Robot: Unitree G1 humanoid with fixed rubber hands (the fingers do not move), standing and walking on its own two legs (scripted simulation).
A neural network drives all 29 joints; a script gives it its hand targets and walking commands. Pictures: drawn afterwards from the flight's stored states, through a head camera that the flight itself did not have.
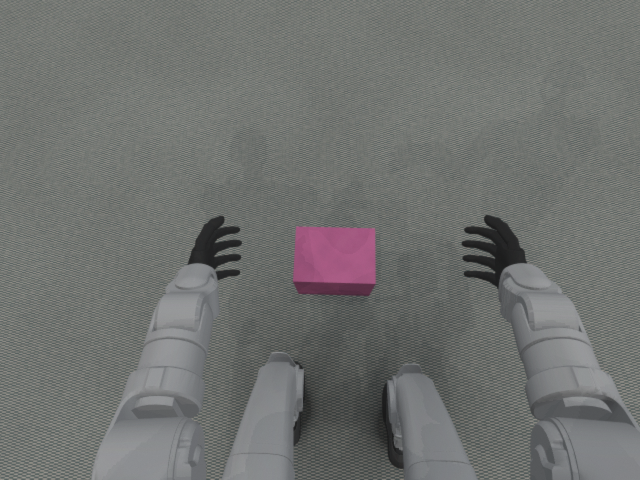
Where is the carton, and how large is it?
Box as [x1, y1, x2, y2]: [293, 227, 375, 295]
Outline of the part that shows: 296,227 293,282 298,293 353,295 369,294 375,283 374,228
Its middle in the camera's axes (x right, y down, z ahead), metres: +0.04 +0.06 +1.04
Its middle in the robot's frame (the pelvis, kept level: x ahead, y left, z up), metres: +0.50 +0.02 -0.59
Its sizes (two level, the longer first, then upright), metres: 0.200 0.142 0.173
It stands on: the floor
